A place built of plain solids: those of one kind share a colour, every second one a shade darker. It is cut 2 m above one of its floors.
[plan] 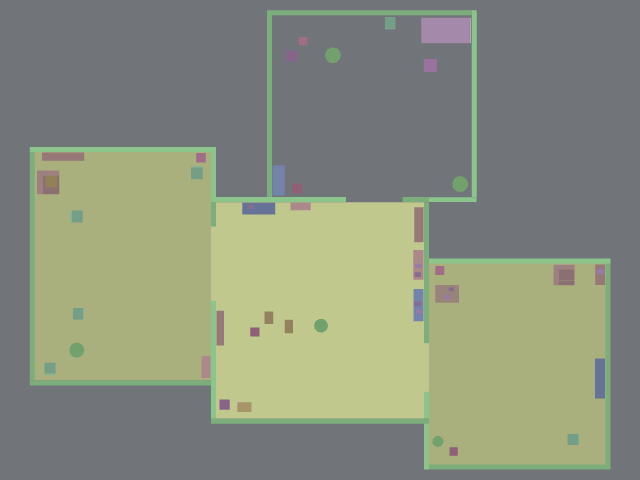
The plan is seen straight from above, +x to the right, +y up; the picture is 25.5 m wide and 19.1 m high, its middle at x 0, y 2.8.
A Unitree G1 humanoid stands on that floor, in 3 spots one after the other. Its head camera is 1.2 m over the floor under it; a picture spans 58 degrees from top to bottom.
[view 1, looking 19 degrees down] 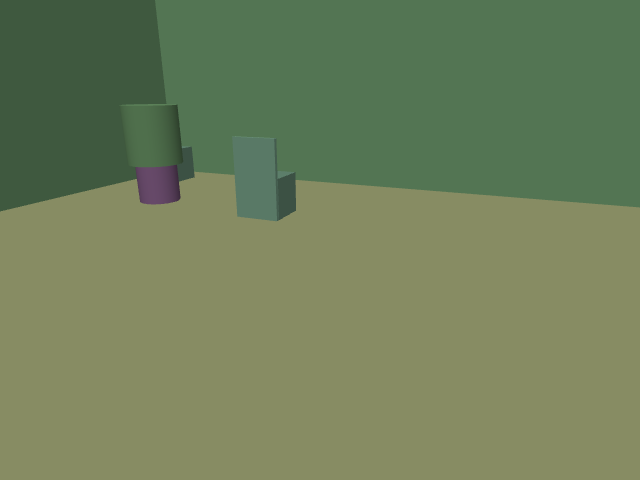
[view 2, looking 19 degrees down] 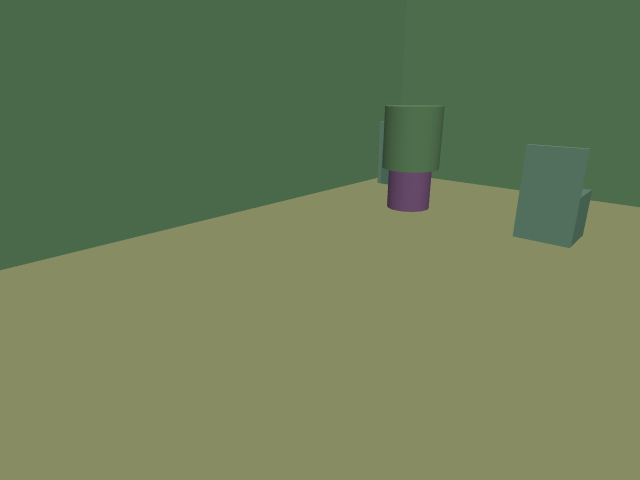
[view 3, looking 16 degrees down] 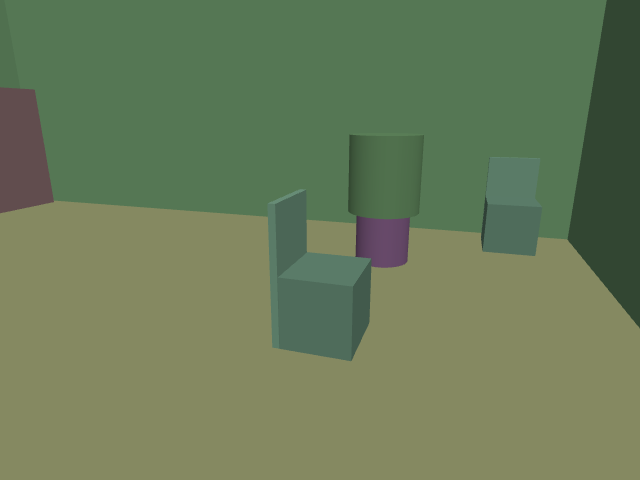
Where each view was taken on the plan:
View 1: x -5.81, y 1.99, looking -158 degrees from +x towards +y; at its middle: floor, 3.69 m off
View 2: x -5.61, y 0.79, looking -138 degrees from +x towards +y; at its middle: floor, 3.69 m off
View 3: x -10.28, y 1.99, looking -72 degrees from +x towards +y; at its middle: floor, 4.35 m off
